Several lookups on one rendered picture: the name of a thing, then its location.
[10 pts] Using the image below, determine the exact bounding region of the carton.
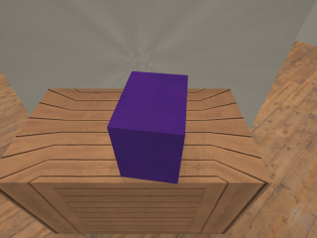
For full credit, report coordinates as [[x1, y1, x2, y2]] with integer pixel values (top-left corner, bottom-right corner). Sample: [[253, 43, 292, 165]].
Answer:
[[107, 71, 188, 184]]

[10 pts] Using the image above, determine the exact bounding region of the pedestal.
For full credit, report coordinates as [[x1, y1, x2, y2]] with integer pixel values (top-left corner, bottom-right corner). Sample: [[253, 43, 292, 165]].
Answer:
[[0, 88, 272, 234]]

